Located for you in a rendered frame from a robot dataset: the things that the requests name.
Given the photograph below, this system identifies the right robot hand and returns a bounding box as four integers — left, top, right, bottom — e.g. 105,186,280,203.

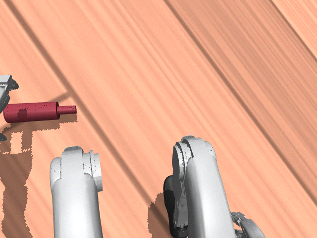
230,212,266,238

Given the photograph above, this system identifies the right robot foot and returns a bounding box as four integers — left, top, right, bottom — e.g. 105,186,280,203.
163,175,188,238

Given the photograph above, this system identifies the left robot hand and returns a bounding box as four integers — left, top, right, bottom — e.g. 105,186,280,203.
0,75,19,141

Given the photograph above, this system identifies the bottle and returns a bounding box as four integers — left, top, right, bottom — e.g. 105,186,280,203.
3,102,77,123

